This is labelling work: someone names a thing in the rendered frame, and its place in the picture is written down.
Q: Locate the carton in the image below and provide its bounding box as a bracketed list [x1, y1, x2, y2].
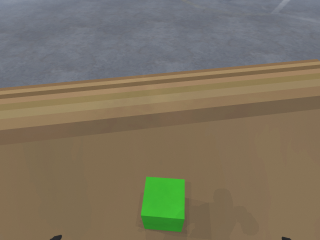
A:
[141, 177, 185, 232]

